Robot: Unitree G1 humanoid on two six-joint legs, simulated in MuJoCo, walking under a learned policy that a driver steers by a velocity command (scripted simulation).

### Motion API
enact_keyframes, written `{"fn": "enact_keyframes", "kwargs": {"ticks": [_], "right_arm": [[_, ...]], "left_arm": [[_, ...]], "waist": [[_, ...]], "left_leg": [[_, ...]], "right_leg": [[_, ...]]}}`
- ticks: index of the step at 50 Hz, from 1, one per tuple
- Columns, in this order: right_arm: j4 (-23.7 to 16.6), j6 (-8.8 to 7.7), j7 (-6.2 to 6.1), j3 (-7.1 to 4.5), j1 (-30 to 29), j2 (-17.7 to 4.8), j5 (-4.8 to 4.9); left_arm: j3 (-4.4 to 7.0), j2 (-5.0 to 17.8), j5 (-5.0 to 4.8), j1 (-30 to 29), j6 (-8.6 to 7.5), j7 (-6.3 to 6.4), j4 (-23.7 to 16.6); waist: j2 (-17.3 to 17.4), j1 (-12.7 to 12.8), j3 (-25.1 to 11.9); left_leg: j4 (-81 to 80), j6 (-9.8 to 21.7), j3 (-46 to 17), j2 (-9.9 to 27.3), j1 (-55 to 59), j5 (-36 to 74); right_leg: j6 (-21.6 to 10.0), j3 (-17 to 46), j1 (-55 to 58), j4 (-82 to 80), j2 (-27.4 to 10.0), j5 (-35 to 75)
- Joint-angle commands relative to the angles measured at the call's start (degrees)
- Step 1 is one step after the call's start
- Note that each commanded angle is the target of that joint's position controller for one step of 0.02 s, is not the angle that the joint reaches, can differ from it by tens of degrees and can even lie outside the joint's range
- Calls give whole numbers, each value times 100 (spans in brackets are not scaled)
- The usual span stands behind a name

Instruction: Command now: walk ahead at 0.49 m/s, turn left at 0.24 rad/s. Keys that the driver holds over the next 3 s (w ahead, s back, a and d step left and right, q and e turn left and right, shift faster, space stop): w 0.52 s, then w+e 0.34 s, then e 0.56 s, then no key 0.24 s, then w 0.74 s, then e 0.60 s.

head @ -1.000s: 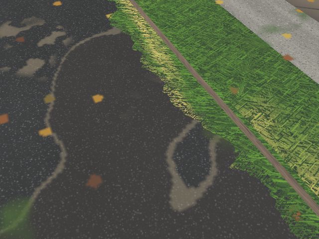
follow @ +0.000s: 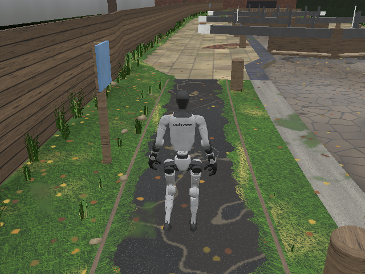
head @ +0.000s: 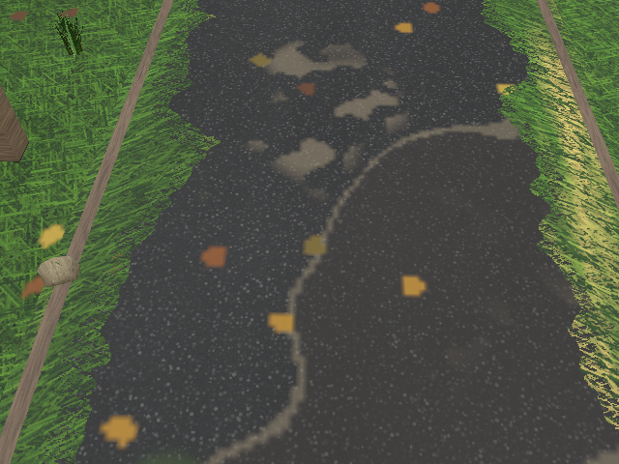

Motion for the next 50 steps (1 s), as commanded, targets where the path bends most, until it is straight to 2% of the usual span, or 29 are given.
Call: {"fn": "enact_keyframes", "kwargs": {"ticks": [1,4,6,9,11,13,15,16,17,18,19,20,21,22,23,24,26,29,35,40,42,43,44,45,46,47,48,49,50], "right_arm": [[-404,-59,8,-65,155,-227,-30],[-644,-57,-1,11,-340,-149,-113],[-777,-90,25,52,-758,-142,-129],[-923,-126,82,84,-1361,-152,-76],[-1053,-135,127,83,-1699,-210,-27],[-1193,-153,177,59,-1928,-307,-1],[-1238,-185,216,9,-1842,-434,-6],[-1151,-196,215,-61,-1482,-547,-26],[-905,-198,183,-204,-681,-800,-45],[-697,-185,122,-357,456,-1273,-107],[-590,-128,144,-464,850,-1789,-139],[-584,-137,167,-323,922,-1209,-90],[-657,-159,171,-233,473,-959,-78],[-747,-159,183,-177,16,-804,-91],[-784,-159,213,-138,-288,-649,-117],[-785,-179,228,-108,-442,-549,-153],[-692,-244,246,-128,-435,-563,-131],[-485,-285,170,-194,-224,-717,-167],[-200,-254,41,-205,59,-835,-173],[68,-114,-3,-223,388,-886,-116],[65,-24,-38,-247,299,-978,-93],[25,16,-68,-267,216,-1070,-91],[-29,75,-117,-286,118,-1148,-99],[-92,147,-169,-281,10,-1157,-109],[-214,128,-210,-254,2,-1144,-104],[-485,-37,-108,-17,620,-403,-338],[-473,-254,-2,4,570,-650,-248],[-631,-323,42,-106,-34,-973,-35],[-772,-324,4,-66,-360,-884,-19]], "left_arm": [[52,385,15,123,-58,-35,-144],[126,707,-40,387,-63,-8,6],[148,820,-71,507,-17,24,49],[140,919,-140,783,53,38,149],[133,963,-174,1045,100,34,256],[131,991,-189,1158,159,36,328],[146,1067,-189,1129,232,49,356],[140,1091,-182,1038,269,59,344],[89,968,-145,1035,291,67,329],[-29,711,-25,968,273,81,151],[-243,-20,-41,1599,140,53,58],[-109,573,-162,1425,27,37,135],[-13,890,-266,934,-29,18,-28],[-16,843,-226,644,-19,43,-82],[2,766,-124,490,19,62,-106],[15,682,-95,567,90,63,-104],[-9,465,-88,672,225,63,-72],[-5,396,-97,324,328,73,-185],[-31,279,-124,-666,299,-40,-508],[-65,222,-138,-1354,288,-220,-943],[-44,267,-140,-1395,283,-306,-1093],[-4,340,-135,-1268,289,-329,-1128],[74,469,-109,-904,301,-332,-1094],[218,702,-103,-49,295,-316,-896],[401,1117,-68,795,300,-223,-735],[536,1854,15,1051,333,-112,-780],[454,1603,5,1150,342,-79,-929],[377,1319,23,891,363,-71,-992],[325,1061,-75,524,376,-48,-1037]], "waist": [[-537,-109,-234],[-469,-39,-31],[-443,76,-4],[-509,288,69],[-560,415,117],[-593,423,168],[-642,259,111],[-641,3,-71],[-523,-355,-548],[55,-799,-1384],[1642,-519,-1990],[1148,-655,-1970],[813,-554,-1213],[381,-386,-867],[177,-235,-570],[269,-45,-490],[271,102,-401],[101,73,-157],[94,-282,161],[53,-504,390],[140,-408,334],[254,-295,166],[404,-77,-73],[375,366,-520],[99,764,-1012],[-1504,293,-1846],[-1218,485,-3037],[-758,601,-2485],[-360,430,-1685]], "left_leg": [[-243,8,-78,688,-996,340],[-1184,-132,111,836,-1277,816],[-1984,-173,208,825,-1252,1470],[-2992,-232,447,608,-862,2151],[-3341,-230,489,530,-783,2213],[-3626,-122,476,477,-791,1953],[-3904,28,553,369,-469,1600],[-4080,126,680,226,95,1512],[-4171,282,741,118,1172,1467],[-4113,676,-341,1091,2814,1553],[-4728,1549,-2910,2327,4593,680],[-5163,1524,-3575,2336,4486,181],[-5200,1280,-2754,2153,3833,486],[-5288,1147,-2041,1894,3103,1076],[-5480,1078,-1573,1664,2484,1511],[-5664,1022,-1247,1503,2079,1767],[-5935,1080,-855,1366,1694,2166],[-6156,1071,-291,1386,1726,2579],[-6344,707,671,1290,1974,2432],[-5969,580,998,1596,2962,2829],[-5544,468,1155,1660,3202,3820],[-5180,396,1260,1647,3236,4843],[-4528,297,1370,1576,3207,6075],[-3392,132,1518,1373,2951,6687],[-1881,-165,1550,1079,1838,5655],[533,-622,1412,59,-804,313],[1670,-651,101,-398,-1422,-1719],[1634,-529,-230,20,-1702,-1307],[1124,-483,-76,262,-1789,-869]], "right_leg": [[-1102,1791,821,-1502,-1559,13],[-1236,1372,683,-1749,-1605,502],[-1140,1067,726,-1771,-1509,648],[-938,681,723,-1655,-1344,700],[-885,718,962,-1539,-1463,553],[-803,822,1323,-1364,-1652,464],[-696,872,1575,-1044,-1780,716],[-589,750,1578,-590,-1681,1394],[-440,484,1397,392,-1387,2124],[-192,125,386,2193,-1032,1281],[151,-42,-1921,4200,-78,-1892],[74,718,-2590,5006,-301,-2492],[-30,688,-2905,5115,-597,-1994],[-22,560,-2686,4895,-857,-1468],[15,536,-2470,4553,-1006,-1140],[40,576,-2119,4316,-1138,-918],[118,510,-1837,4047,-1147,-691],[224,583,-2266,3458,-1156,-5],[125,498,-2219,1805,-853,1467],[-57,227,-2573,1229,-760,975],[-197,-34,-2389,1128,-626,399],[-293,-246,-2017,1137,-451,95],[-384,-460,-1467,1156,-198,-160],[-522,-580,-398,859,94,129],[-784,59,1240,596,-164,1122],[-1835,2675,3775,946,-1902,3133],[-2473,4477,4405,245,-2601,3489],[-2095,3434,3915,230,-2267,3827],[-1782,2644,3021,178,-1958,3699]]}}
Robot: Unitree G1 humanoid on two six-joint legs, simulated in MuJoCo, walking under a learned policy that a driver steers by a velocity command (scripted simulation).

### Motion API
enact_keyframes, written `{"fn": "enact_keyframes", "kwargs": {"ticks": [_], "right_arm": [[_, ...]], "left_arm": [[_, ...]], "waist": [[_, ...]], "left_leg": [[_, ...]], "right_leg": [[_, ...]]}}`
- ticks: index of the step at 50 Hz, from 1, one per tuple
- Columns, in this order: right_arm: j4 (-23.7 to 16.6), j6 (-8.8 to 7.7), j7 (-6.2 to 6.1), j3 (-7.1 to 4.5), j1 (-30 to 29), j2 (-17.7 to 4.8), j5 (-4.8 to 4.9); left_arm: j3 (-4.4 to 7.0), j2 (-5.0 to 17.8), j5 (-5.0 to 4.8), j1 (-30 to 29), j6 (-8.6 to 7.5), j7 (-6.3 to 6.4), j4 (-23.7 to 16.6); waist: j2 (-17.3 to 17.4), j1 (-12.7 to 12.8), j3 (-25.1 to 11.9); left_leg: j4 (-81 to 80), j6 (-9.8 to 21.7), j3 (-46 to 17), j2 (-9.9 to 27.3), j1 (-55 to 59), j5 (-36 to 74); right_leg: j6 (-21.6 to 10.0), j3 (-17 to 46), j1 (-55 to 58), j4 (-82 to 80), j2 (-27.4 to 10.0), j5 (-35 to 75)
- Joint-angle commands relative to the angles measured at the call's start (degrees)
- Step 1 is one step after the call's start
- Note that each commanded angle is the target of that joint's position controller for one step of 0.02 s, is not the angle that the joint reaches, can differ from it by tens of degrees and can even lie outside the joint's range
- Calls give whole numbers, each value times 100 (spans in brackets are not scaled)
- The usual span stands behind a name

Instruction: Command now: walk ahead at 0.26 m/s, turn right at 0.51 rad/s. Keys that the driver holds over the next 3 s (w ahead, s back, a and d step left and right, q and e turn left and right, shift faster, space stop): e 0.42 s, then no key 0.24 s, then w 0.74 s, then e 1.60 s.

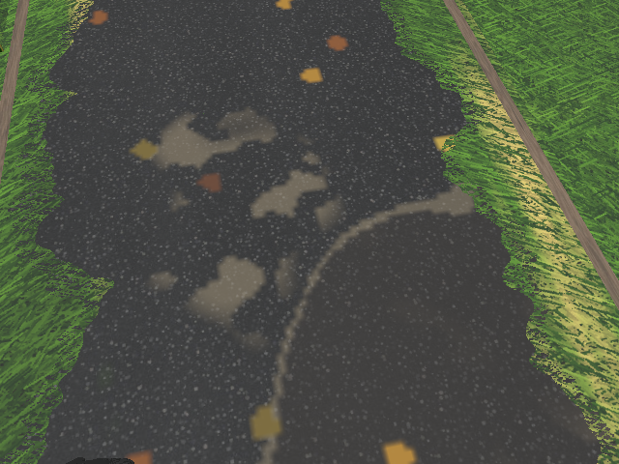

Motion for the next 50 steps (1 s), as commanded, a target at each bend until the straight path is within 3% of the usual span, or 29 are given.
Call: {"fn": "enact_keyframes", "kwargs": {"ticks": [1,2,3,5,7,10,14,16,19,20,21,22,23,24,25,27,29,33,35,37,38,39,40,41,42,43,45,47,50], "right_arm": [[-710,-202,-55,-154,-277,-783,25],[-754,-103,-110,-210,-279,-868,-44],[-813,1,-122,-221,-151,-808,-60],[-825,119,-163,-188,23,-613,-83],[-895,182,-209,-166,-114,-532,-109],[-1018,246,-212,-156,-504,-522,-105],[-1233,263,-145,-157,-1118,-547,-40],[-1292,221,-106,-182,-1231,-601,-22],[-1272,113,-57,-253,-1002,-679,4],[-1205,73,-46,-287,-779,-710,3],[-1216,68,-76,-362,-617,-998,-78],[-1306,153,-118,-440,-829,-1405,-225],[-1213,189,-91,-417,-432,-1136,-272],[-1280,190,-78,-344,-514,-885,-198],[-1301,217,-72,-300,-686,-704,-142],[-1315,286,-72,-241,-921,-629,-52],[-1278,348,-64,-241,-982,-660,-94],[-1174,417,-69,-277,-860,-761,-53],[-1094,431,-36,-275,-671,-805,-10],[-1037,453,-7,-278,-613,-920,79],[-983,438,1,-249,-517,-866,69],[-1007,391,16,-182,-610,-684,32],[-1180,308,46,-63,-901,-245,-30],[-1479,175,32,-116,-1348,-434,97],[-1525,94,4,-266,-1563,-829,201],[-1399,59,24,-314,-1280,-882,207],[-1234,10,77,-322,-1060,-762,79],[-1195,-48,159,-254,-1136,-490,46],[-1246,-61,257,-144,-1453,-244,71]], "left_arm": [[260,792,-105,743,39,123,-300],[230,706,-73,597,51,141,-366],[240,741,-7,512,73,143,-419],[294,866,30,453,72,163,-431],[322,955,3,519,114,230,-413],[333,987,-89,557,266,351,-421],[335,996,-89,633,439,456,-464],[335,990,-75,651,486,466,-499],[314,926,-117,473,525,477,-615],[292,864,-143,348,535,483,-677],[214,598,-82,529,531,477,-740],[146,328,-39,1082,498,470,-751],[243,781,17,1109,436,455,-743],[354,1112,-11,1111,442,443,-610],[379,1087,-45,1014,510,463,-491],[316,816,-61,907,641,485,-466],[214,503,-78,819,656,455,-512],[91,276,-33,499,618,400,-606],[96,326,-64,568,612,353,-541],[116,348,-42,797,568,287,-413],[124,373,-27,889,527,279,-375],[130,453,-6,1176,468,300,-344],[218,842,60,1746,417,342,-214],[391,1416,88,2015,358,267,-78],[311,1166,149,1788,204,286,-124],[222,874,107,1576,90,317,-122],[156,654,-29,1407,-7,326,-124],[137,573,-19,1501,-21,335,-79],[173,655,-38,1654,-4,324,-1]], "waist": [[236,354,-1318],[183,190,-1055],[36,15,-995],[-132,-117,-994],[-238,-96,-1102],[-385,17,-1259],[-595,228,-1114],[-713,266,-1052],[-872,88,-988],[-847,-68,-965],[-398,30,-1211],[1228,480,-1177],[1669,252,-1367],[1083,207,-1248],[700,220,-1091],[630,256,-868],[841,280,-822],[1243,59,-1020],[1245,-28,-1068],[1198,119,-726],[1091,187,-585],[864,337,-601],[-216,525,-654],[-1449,747,-127],[-1140,703,437],[-1096,479,464],[-893,382,317],[-665,410,142],[-706,545,55]], "left_leg": [[826,-20,-527,288,-2592,283],[555,-42,-522,389,-2171,444],[347,-80,-526,384,-1881,539],[-222,-192,-430,304,-1642,749],[-781,-294,-398,175,-1664,1081],[-1478,-361,-475,57,-1624,1732],[-2346,-345,-627,-107,-1600,1903],[-2737,-293,-688,-216,-1482,1667],[-3878,-103,-681,-290,-851,1776],[-4634,12,-611,-181,-270,2531],[-4689,327,-1170,690,648,3342],[-4572,1198,-2473,1889,1402,5353],[-4731,1982,-3464,2514,1429,5652],[-4639,1952,-2988,2285,1279,5363],[-4540,1664,-2323,1845,1107,5033],[-4617,1419,-1701,1423,721,4631],[-4743,1346,-1189,1085,502,4464],[-4727,1450,-1089,1127,618,4175],[-4932,1420,-1224,1128,444,2134],[-5113,1235,-1295,1010,-273,163],[-5086,1040,-1268,902,-625,-306],[-4723,768,-1165,764,-1180,-449],[-3300,346,-359,184,-2120,-247],[-2299,209,151,-234,-2931,-258],[-1503,241,-329,142,-3232,-15],[-1223,291,-417,248,-3377,390],[-1208,290,-400,404,-3491,1107],[-1502,224,-185,380,-3118,1764],[-2572,119,50,240,-2272,2367]], "right_leg": [[-1374,2272,3183,-1146,-1726,3526],[-1286,2022,2432,-1318,-1559,3667],[-1292,1931,1993,-1444,-1454,3682],[-1277,1659,1486,-1510,-1289,4022],[-1188,1547,1399,-1425,-1175,4134],[-925,1646,1433,-1292,-1034,3291],[-740,2178,1565,-1188,-1016,1868],[-722,2498,1721,-1031,-1045,1665],[-537,2901,1898,-676,-928,1685],[-359,2856,1730,-466,-730,1413],[-100,2591,1212,164,-436,242],[293,1555,48,1239,489,-2410],[606,1214,-492,2541,425,-3289],[745,1260,-576,3317,224,-2922],[858,1192,-607,3604,149,-2543],[994,1090,-484,3672,93,-2088],[1042,730,-98,2997,65,-1828],[993,368,748,1195,-226,-1728],[855,225,1239,349,-236,-1408],[569,-108,1991,-693,-34,-787],[393,-104,2331,-903,-17,-935],[151,403,2878,-966,-409,-1183],[-307,1746,3382,-1424,-1412,-2125],[-1039,3488,2797,-2459,-2359,-3248],[-1204,3757,2520,-2713,-2439,-3280],[-1053,3387,2639,-2664,-2261,-2996],[-795,2675,2974,-2655,-1939,-2020],[-674,1977,2906,-2678,-1658,-923],[-579,1260,2526,-2634,-1394,-214]]}}
Over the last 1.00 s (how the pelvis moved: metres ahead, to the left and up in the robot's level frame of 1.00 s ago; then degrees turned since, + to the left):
0.53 0.01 -0.02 -12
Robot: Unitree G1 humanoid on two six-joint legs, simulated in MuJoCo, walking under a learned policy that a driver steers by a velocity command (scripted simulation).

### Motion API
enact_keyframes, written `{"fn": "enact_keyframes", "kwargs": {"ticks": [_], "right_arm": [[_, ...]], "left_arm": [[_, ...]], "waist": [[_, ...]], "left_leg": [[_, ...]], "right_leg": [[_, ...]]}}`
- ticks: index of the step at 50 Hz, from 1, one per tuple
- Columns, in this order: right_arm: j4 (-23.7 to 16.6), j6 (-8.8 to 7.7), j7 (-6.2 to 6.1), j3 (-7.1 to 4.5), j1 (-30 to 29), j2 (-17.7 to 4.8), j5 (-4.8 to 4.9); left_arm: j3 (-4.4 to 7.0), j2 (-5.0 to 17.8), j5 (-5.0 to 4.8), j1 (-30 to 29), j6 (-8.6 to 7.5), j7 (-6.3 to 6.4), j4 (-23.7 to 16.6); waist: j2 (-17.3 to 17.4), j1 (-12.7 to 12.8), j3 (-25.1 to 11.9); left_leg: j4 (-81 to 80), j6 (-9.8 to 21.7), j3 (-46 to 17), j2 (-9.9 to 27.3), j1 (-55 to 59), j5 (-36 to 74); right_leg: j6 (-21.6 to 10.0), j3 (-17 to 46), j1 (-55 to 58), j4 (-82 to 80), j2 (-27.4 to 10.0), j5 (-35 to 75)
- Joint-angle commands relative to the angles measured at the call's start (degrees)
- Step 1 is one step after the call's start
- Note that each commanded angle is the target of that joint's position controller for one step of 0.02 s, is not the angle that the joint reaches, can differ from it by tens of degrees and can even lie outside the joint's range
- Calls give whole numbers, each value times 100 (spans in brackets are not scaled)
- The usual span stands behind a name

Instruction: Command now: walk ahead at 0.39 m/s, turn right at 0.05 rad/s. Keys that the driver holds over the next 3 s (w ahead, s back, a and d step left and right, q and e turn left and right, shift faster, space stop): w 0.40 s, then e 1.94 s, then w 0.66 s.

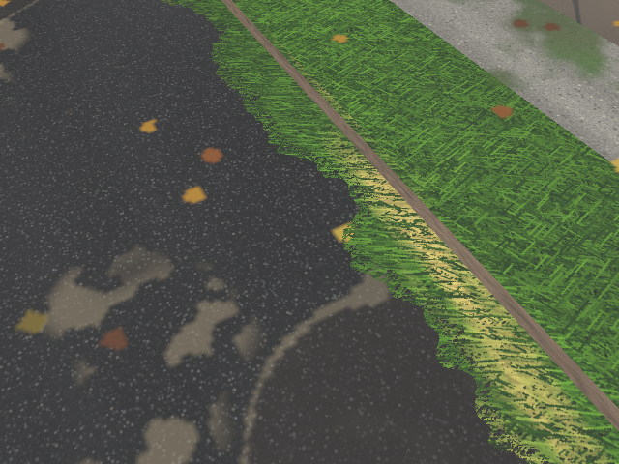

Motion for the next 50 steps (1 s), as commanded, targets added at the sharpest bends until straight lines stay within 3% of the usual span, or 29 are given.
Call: {"fn": "enact_keyframes", "kwargs": {"ticks": [1,4,6,8,9,10,11,12,13,14,15,16,19,23,26,30,32,33,34,35,36,37,38,39,40,41,43,46,50], "right_arm": [[-617,-145,104,71,-1026,-32,23],[-718,-134,164,65,-1199,-184,77],[-736,-145,180,30,-1085,-341,98],[-577,-145,135,-64,-495,-522,64],[-364,-140,74,-179,259,-742,54],[-219,-133,10,-281,1286,-1164,-13],[-101,-127,76,-352,1623,-1600,-95],[-154,-151,93,-193,1366,-1019,-32],[-192,-151,77,-111,998,-799,-13],[-248,-141,78,-71,669,-700,-48],[-267,-134,92,-34,452,-562,-90],[-275,-152,83,-16,335,-525,-141],[-177,-243,66,-23,320,-484,-84],[-5,-209,-21,-44,347,-596,-121],[139,-153,-100,-43,509,-676,-129],[249,10,-186,-105,472,-835,-32],[208,123,-271,-155,325,-915,36],[161,189,-316,-161,217,-900,58],[117,223,-340,-122,321,-787,15],[-62,195,-331,1,667,-484,-232],[-139,143,-223,149,1169,-193,-263],[-53,115,-132,43,939,-688,-154],[-205,145,-120,28,431,-730,-15],[-203,210,-167,26,250,-655,-51],[-238,297,-235,-10,150,-714,-110],[-252,368,-249,-17,192,-670,-120],[-207,407,-293,9,341,-512,-142],[-234,418,-364,22,165,-446,-153],[-327,395,-348,8,-151,-419,-109]], "left_arm": [[252,968,-35,-138,-105,9,-320],[313,1179,-106,23,-115,-20,-222],[340,1254,-136,-14,-106,-26,-179],[334,1264,-119,-118,-71,-20,-160],[274,1093,-80,-71,-67,-15,-142],[130,746,65,-58,-73,0,-299],[4,262,-64,464,-186,14,-458],[154,910,-189,118,-263,-2,-359],[217,1120,-259,-355,-297,-40,-461],[189,1018,-198,-550,-302,-30,-460],[195,924,-93,-658,-288,-27,-449],[195,833,-79,-550,-253,-43,-427],[180,670,-49,-546,-135,-40,-365],[105,485,23,-1105,-144,-55,-507],[34,334,1,-1612,-196,-158,-618],[138,604,-25,-1896,-158,-309,-909],[231,788,32,-1633,-145,-376,-964],[317,914,42,-1139,-152,-386,-863],[443,1180,47,-618,-160,-329,-749],[544,1706,81,-280,-114,-214,-829],[485,1787,116,-530,-92,-172,-1031],[407,1370,61,-640,-30,-180,-1160],[338,1161,34,-981,12,-161,-1219],[303,1051,-22,-1184,65,-148,-1213],[281,996,-40,-1358,103,-120,-1247],[297,1056,19,-1473,142,-111,-1275],[343,1144,87,-1568,174,-73,-1304],[391,1240,45,-1460,218,40,-1282],[412,1266,23,-1508,342,126,-1325]], "waist": [[-1003,168,539],[-1017,196,635],[-1014,55,666],[-930,-332,387],[-729,-667,-108],[114,-1049,-1049],[1939,-772,-1696],[1152,-868,-1173],[748,-772,-486],[228,-618,-195],[84,-496,61],[328,-334,61],[246,-197,174],[83,-265,380],[102,-507,281],[181,-502,227],[248,-317,46],[180,-63,-196],[-141,137,-535],[-1231,38,-1194],[-1923,-350,-2007],[-1012,-25,-2201],[-706,-58,-1521],[-214,-189,-944],[-261,-293,-670],[-485,-426,-516],[-777,-498,-501],[-805,-384,-681],[-981,-251,-590]], "left_leg": [[-944,-77,123,-47,-270,562],[-1422,7,110,-96,187,511],[-1663,170,80,-95,449,366],[-1938,374,253,-291,1369,279],[-2009,538,224,-297,2449,268],[-2016,929,-1051,797,4046,127],[-3071,1724,-3882,1889,5292,-1625],[-3497,1577,-4136,1836,4859,-2335],[-3471,1384,-3337,1709,4240,-2011],[-3507,1296,-2735,1463,3629,-1303],[-3639,1262,-2264,1205,3162,-753],[-3780,1276,-1974,1094,2829,-412],[-4089,1382,-1380,928,2464,339],[-3997,1241,-353,767,2437,2639],[-3849,1041,222,648,2395,3145],[-3314,927,305,971,3093,3254],[-2627,809,313,1028,3344,3898],[-1897,683,418,892,3305,4130],[-753,411,641,505,3012,3667],[1162,46,751,-49,1548,947],[2904,-219,15,-997,-110,-2975],[3217,-162,-749,-589,-264,-2592],[3103,-122,-631,-408,-493,-2129],[2644,-152,-560,-191,-505,-1789],[2179,-176,-570,-57,-281,-1550],[1903,-208,-488,-89,87,-1372],[1344,-311,-380,-205,403,-1229],[703,-440,-482,-248,404,-997],[-5,-465,-569,-325,558,-739]], "right_leg": [[-952,737,-179,-858,-1068,552],[-978,830,-305,-791,-1314,421],[-913,926,-199,-694,-1496,480],[-724,711,-225,12,-1355,1632],[-556,372,-476,1056,-1045,2378],[-279,-5,-1474,3009,-651,1427],[42,8,-3324,4832,275,-1509],[6,527,-3939,5544,-25,-1546],[-109,391,-4200,5616,-307,-1037],[-122,260,-3998,5425,-539,-548],[-110,223,-3864,5127,-681,-205],[-83,240,-3555,4984,-803,30],[56,125,-3455,4608,-837,379],[226,-31,-3454,3229,-729,1353],[157,-279,-2807,2219,-455,2253],[-53,-201,-2852,1716,-290,1865],[-218,-353,-2583,1571,-106,1275],[-334,-481,-2009,1273,78,1329],[-514,-369,-1144,865,151,2240],[-1093,1276,497,1227,-1100,4666],[-2322,3583,1770,952,-2314,5008],[-2135,3274,1433,668,-2044,3776],[-1833,2634,805,538,-1749,2901],[-1549,2193,12,346,-1469,2289],[-1412,2006,-637,182,-1286,1814],[-1338,1878,-1174,38,-1062,1557],[-1331,1665,-1549,-27,-848,1652],[-1320,1756,-1439,61,-809,1320],[-1151,2076,-1537,41,-675,56]]}}
Over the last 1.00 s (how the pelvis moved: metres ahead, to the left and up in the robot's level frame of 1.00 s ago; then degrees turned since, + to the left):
0.19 0.00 0.03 -21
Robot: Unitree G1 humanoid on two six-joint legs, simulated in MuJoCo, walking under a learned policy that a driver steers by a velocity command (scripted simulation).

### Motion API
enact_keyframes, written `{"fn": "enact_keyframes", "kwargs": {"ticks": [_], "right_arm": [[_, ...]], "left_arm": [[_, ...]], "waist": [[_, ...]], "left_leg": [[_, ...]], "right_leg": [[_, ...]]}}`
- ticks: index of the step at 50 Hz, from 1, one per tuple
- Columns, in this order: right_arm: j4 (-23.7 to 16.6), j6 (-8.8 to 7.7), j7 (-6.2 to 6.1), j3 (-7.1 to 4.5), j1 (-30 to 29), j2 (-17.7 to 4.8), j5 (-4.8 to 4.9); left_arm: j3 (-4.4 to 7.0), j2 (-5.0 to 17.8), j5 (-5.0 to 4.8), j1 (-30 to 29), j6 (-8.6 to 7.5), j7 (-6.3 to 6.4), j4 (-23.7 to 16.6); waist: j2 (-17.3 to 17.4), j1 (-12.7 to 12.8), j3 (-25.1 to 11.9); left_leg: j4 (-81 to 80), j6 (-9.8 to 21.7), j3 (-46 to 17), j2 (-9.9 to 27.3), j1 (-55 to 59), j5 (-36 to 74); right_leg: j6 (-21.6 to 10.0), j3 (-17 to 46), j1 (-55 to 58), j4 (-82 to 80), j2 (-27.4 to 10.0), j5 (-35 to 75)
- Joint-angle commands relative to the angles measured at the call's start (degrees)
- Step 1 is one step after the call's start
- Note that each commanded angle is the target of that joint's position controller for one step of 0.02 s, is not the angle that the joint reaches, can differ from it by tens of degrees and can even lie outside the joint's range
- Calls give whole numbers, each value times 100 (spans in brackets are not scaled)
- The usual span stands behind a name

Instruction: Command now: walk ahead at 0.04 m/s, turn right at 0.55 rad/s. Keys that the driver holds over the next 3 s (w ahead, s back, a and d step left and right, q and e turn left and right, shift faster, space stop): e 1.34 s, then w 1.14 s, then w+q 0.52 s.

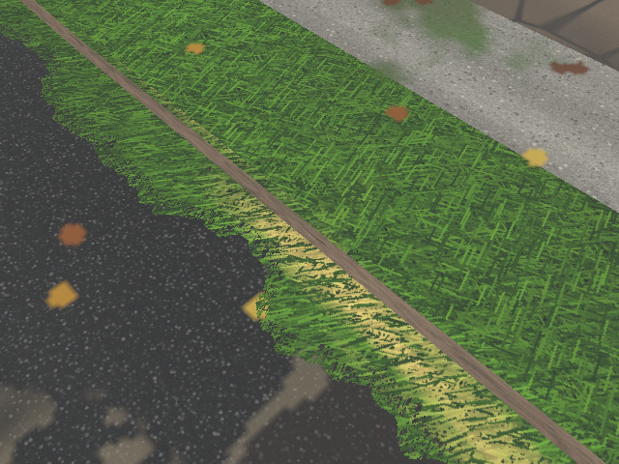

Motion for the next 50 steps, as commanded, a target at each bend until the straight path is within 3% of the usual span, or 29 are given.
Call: {"fn": "enact_keyframes", "kwargs": {"ticks": [1,4,6,7,8,9,10,11,12,13,14,17,21,26,28,29,30,31,32,33,34,35,38,42,46,50], "right_arm": [[-295,-82,-1,-149,217,-460,30],[-322,-185,63,-181,208,-487,81],[-250,-242,121,-221,480,-487,104],[-190,-254,129,-281,685,-609,74],[-227,-229,107,-377,805,-1013,-40],[-201,-173,117,-470,643,-1387,-231],[-410,-203,102,-397,321,-1055,-262],[-507,-206,60,-324,29,-778,-186],[-566,-197,41,-287,-143,-642,-98],[-573,-186,19,-260,-167,-566,-9],[-578,-160,0,-231,-128,-534,5],[-520,-58,-50,-268,209,-617,-48],[-474,15,-35,-399,321,-934,-10],[-410,-11,83,-484,195,-1103,152],[-352,-30,88,-469,112,-1013,267],[-215,-58,111,-417,438,-792,221],[-422,-75,149,-268,427,-370,-108],[-682,-100,95,-276,-126,-459,-111],[-672,-88,67,-358,-357,-731,-6],[-641,-73,52,-383,-351,-757,56],[-531,-56,7,-401,-248,-742,21],[-519,-38,-18,-421,-176,-781,-21],[-439,-47,28,-392,45,-628,24],[-517,-55,44,-327,-182,-481,32],[-578,-112,106,-329,-255,-505,69],[-608,-210,193,-354,-111,-531,113]], "left_arm": [[280,939,-5,-180,8,80,-471],[283,911,-20,-102,76,64,-476],[276,888,-88,-192,131,72,-495],[255,811,-135,-136,151,87,-484],[182,529,-118,70,157,82,-488],[230,601,-164,-146,86,65,-727],[373,1054,-17,14,24,51,-588],[437,1137,-65,190,49,31,-403],[420,988,-81,365,125,58,-228],[390,862,-68,425,188,70,-186],[347,713,-91,400,229,56,-190],[251,524,-171,-162,229,32,-445],[150,374,-119,-427,206,-71,-645],[213,506,-139,-260,265,-181,-662],[271,512,-137,139,270,-205,-515],[362,733,-125,379,261,-153,-447],[532,1459,-106,620,227,-51,-530],[497,1566,98,515,94,-93,-624],[415,1271,132,486,-29,-132,-592],[352,1109,75,231,-94,-109,-521],[319,984,-28,-23,-95,-75,-533],[274,912,-105,-222,-70,-42,-546],[239,899,-38,-271,-25,31,-541],[279,1015,-53,-182,12,83,-479],[306,1091,-46,-244,56,49,-478],[307,1086,-106,-362,103,4,-478]], "waist": [[-890,-85,-993],[-1000,-30,-988],[-1021,-220,-953],[-909,-308,-949],[-12,-198,-1031],[1766,-84,-553],[1276,-85,-572],[839,39,-589],[617,95,-560],[608,48,-506],[606,13,-455],[845,-318,-398],[997,-485,-610],[1081,-372,-661],[911,-96,-725],[370,-53,-843],[-1455,-138,-992],[-1798,115,-1091],[-1130,264,-1071],[-962,76,-860],[-700,-40,-781],[-762,-134,-726],[-819,-228,-894],[-863,-95,-805],[-959,-30,-700],[-1025,-75,-768]], "left_leg": [[-414,-21,109,-148,531,122],[-1116,102,119,-252,805,-22],[-2180,272,244,-307,1373,383],[-2805,413,185,-74,1921,791],[-3178,833,-751,1095,2558,846],[-3557,1687,-2150,2016,2265,1728],[-3468,1943,-2170,2251,2096,2159],[-3298,1724,-1541,1941,2074,2362],[-3179,1484,-993,1578,2132,2398],[-3129,1440,-735,1479,2254,2509],[-3139,1451,-435,1360,2227,2683],[-3205,1570,-42,1294,2740,2650],[-3144,1676,178,1571,2955,2863],[-2896,1575,422,1759,2741,2992],[-2362,1219,731,1614,2441,2679],[-1696,798,1116,1357,1835,1997],[132,192,1631,669,149,-748],[1322,-19,877,29,-748,-2039],[1845,11,434,152,-774,-1798],[1837,78,332,223,-797,-1302],[1639,74,288,267,-787,-895],[1528,32,283,245,-677,-592],[1262,-69,354,29,-252,-109],[108,-108,263,-95,-10,-18],[-655,-28,187,-240,508,-186],[-1535,116,164,-359,1016,-176]], "right_leg": [[-841,1766,602,-926,-1331,-1105],[-782,2124,869,-762,-1352,-934],[-624,2208,845,-533,-1214,-724],[-407,2074,583,-307,-995,-950],[-65,1456,-90,728,-521,-2092],[256,145,-1215,1913,347,-2924],[489,342,-1211,3182,-64,-2868],[574,292,-1152,3690,-113,-2518],[696,179,-1144,4032,-149,-2244],[795,136,-1298,4401,-199,-2007],[868,13,-1289,4543,-246,-1897],[1030,-347,-1492,3811,-464,-1617],[1021,-618,-861,2626,-777,-1832],[677,-1001,129,1207,-730,-1618],[341,-1143,983,-61,-558,-667],[125,-757,1865,-520,-651,203],[-473,1265,3043,-470,-2159,2549],[-1648,2338,2609,-507,-2995,2967],[-1632,1928,2480,-611,-2719,2520],[-1301,1481,2300,-592,-2371,2120],[-1025,1248,2205,-581,-2089,1747],[-931,1145,2042,-591,-1965,1787],[-943,1048,1825,-629,-1746,1719],[-936,1371,1740,-618,-1663,839],[-946,1863,1372,-572,-1615,260],[-856,2366,1441,-344,-1523,626]]}}
Over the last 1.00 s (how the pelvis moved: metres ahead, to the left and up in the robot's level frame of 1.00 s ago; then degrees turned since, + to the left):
0.36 0.03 -0.01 -15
